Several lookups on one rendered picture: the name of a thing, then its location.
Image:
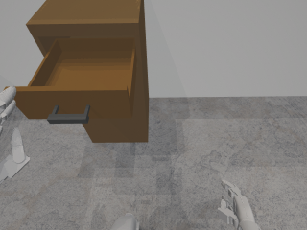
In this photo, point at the robot right forearm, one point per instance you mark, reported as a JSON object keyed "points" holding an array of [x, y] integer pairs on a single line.
{"points": [[248, 225]]}

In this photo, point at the left robot hand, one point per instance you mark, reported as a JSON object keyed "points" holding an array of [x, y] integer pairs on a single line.
{"points": [[12, 164]]}

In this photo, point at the robot left shin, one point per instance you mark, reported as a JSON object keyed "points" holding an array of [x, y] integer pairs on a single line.
{"points": [[129, 214]]}

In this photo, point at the cabinet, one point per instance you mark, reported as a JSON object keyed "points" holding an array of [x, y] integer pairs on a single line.
{"points": [[60, 19]]}

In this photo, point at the drawer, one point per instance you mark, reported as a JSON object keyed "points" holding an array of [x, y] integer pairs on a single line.
{"points": [[76, 72]]}

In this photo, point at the right robot hand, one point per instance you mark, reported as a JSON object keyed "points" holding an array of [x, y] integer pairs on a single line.
{"points": [[236, 211]]}

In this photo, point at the handle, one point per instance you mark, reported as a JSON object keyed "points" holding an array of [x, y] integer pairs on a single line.
{"points": [[56, 118]]}

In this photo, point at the left robot thigh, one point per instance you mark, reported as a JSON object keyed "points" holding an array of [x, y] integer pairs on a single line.
{"points": [[125, 223]]}

